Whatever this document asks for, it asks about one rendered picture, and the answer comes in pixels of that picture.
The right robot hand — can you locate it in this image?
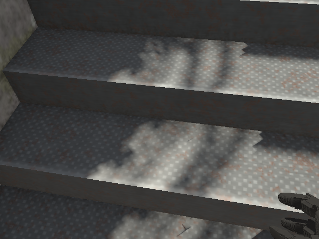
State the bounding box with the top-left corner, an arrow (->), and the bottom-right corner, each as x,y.
269,192 -> 319,239

